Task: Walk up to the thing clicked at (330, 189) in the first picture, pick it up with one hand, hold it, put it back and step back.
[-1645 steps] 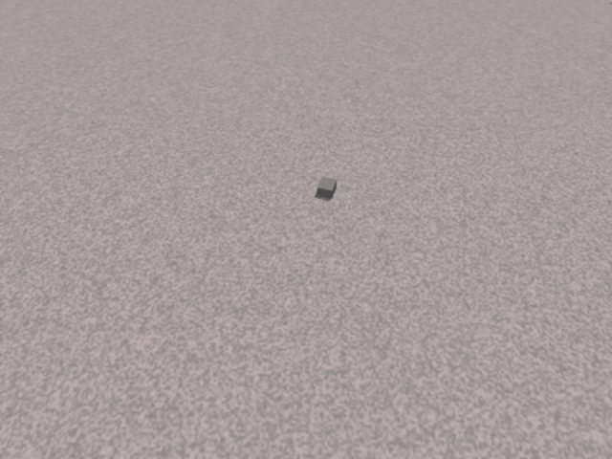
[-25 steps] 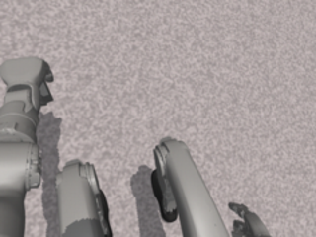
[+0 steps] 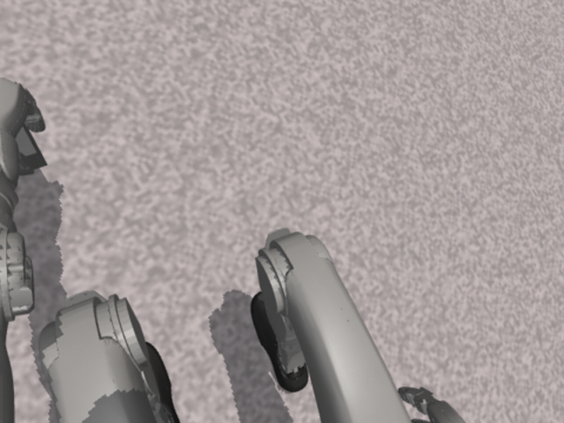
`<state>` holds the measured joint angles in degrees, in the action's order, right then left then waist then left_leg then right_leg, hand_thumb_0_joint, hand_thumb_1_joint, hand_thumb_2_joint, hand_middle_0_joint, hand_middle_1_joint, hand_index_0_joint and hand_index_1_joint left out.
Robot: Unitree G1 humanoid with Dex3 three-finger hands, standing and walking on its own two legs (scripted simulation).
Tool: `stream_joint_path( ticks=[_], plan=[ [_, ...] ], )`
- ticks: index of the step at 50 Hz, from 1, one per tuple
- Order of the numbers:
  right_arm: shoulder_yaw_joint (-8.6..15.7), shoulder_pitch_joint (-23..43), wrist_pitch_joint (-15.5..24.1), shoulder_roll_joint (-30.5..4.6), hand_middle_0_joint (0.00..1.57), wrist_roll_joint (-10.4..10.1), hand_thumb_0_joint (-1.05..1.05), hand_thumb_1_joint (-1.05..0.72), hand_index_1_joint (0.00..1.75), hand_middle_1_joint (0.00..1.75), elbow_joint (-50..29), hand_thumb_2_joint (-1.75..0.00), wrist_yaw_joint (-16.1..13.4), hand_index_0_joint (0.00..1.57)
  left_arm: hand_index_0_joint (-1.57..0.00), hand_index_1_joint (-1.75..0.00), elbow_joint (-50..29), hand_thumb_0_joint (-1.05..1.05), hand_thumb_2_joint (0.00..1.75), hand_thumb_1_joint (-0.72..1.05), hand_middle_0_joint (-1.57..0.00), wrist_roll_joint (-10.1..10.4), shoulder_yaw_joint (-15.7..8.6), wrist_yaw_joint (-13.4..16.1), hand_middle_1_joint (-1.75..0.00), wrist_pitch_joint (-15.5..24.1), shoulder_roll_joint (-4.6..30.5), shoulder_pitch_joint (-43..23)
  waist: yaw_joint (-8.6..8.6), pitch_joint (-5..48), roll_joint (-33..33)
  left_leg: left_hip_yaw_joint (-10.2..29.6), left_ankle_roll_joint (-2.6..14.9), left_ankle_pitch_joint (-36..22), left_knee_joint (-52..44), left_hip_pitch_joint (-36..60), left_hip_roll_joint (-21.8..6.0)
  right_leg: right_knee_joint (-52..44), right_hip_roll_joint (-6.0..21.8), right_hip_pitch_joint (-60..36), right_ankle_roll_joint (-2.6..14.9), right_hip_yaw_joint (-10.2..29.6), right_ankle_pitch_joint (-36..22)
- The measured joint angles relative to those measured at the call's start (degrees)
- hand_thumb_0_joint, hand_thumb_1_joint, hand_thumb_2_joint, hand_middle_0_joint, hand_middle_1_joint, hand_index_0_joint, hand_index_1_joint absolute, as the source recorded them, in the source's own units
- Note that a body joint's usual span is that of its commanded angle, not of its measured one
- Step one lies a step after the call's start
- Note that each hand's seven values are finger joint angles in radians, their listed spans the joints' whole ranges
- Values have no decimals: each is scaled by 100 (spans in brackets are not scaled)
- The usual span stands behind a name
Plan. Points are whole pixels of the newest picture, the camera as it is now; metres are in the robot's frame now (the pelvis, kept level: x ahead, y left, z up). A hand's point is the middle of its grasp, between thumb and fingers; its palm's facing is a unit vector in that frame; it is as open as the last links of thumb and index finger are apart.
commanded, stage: crouch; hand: left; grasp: from above
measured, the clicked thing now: (0, 142) +0.55 +0.24 -0.20
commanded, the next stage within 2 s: lower in 0.38 s
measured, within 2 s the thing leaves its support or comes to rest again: rests again in 1.68 s
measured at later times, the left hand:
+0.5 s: hand (14, 139) +0.55 +0.22 -0.19, palm faces -0.45 -0.02 -0.89, open 6.5 cm
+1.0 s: hand (37, 149) +0.55 +0.21 -0.24, palm faces -0.45 -0.02 -0.89, open 6.6 cm
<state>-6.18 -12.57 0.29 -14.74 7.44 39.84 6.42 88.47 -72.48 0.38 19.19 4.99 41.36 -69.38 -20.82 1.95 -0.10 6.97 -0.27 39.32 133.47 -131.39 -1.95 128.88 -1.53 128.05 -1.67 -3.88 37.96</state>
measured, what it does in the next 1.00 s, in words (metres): stands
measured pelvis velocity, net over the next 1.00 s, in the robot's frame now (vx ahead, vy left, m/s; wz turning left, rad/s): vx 0.00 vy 0.00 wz -0.07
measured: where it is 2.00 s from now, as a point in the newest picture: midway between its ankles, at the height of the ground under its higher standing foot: (225, 385)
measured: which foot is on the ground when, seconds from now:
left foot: down 0.00-1.00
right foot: down 0.00-1.00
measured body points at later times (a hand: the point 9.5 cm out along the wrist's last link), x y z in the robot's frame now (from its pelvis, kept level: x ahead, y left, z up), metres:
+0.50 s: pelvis +0.00 +0.00 -0.03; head +0.27 +0.07 +0.33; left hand +0.57 +0.22 -0.14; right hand +0.00 -0.26 -0.11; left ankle +0.07 +0.13 -0.32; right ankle +0.10 -0.12 -0.32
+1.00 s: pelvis +0.00 +0.00 -0.04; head +0.29 +0.07 +0.30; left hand +0.57 +0.21 -0.19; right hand -0.02 -0.25 -0.11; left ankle +0.07 +0.13 -0.32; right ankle +0.10 -0.12 -0.32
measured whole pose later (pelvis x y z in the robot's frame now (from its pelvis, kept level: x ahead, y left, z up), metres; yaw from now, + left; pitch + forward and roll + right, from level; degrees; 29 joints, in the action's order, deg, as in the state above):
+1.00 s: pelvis +0.00 +0.00 -0.04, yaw -4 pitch +34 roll -10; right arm -13.5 -12.1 2.6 -17.0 9.8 35.8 7.5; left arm 92.1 -73.7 0.7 21.9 4.9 49.2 -72.5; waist -24.8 -5.5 3.6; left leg 11.1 -0.6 39.9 141.7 -136.5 -1.8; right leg 134.4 -2.6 131.9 -2.2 -7.0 37.1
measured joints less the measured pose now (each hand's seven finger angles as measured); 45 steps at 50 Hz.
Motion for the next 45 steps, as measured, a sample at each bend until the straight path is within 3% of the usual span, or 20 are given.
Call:
stream_joint_path(
  ticks=[15, 28, 34, 45],
  plan=[
    [-290, 57, 10, -11, 21, 33, 0, -92, 30, 30, -109, -91, 19, 20, -113, -37, 72, -6, 15, 25, -59, 39, 85, -127, -27, -106, 248, -159, -102, -153, 50, 126, 12, 47, 414, -283, -7, 317, -48, 243, -41, -88, -6],
    [-350, 36, -61, -115, 21, 48, 0, -93, 30, 30, -270, -91, 71, 20, -119, -45, -149, -5, 15, 25, -57, 44, 170, -259, -32, -123, 305, -129, -109, -268, 119, 210, -22, 35, 558, -400, 48, 433, -20, 311, -23, -157, 5],
    [-450, 96, -41, -176, 21, 99, 0, -93, 30, 30, -325, -91, 70, 20, -115, -48, 124, -4, 18, 23, -56, 73, 148, -209, -36, -77, 408, -232, -187, -404, 167, 272, -29, 21, 623, -420, 51, 464, -31, 319, -22, -208, -28],
    [-659, 65, 100, -222, 20, 201, 0, -93, 30, 30, -393, -91, 81, 20, -113, -53, 289, -2, 21, 22, -54, -116, 48, 126, -42, 60, 693, -281, -342, -681, 348, 380, -46, 27, 788, -487, 32, 555, -79, 378, -33, -289, -85]
  ],
)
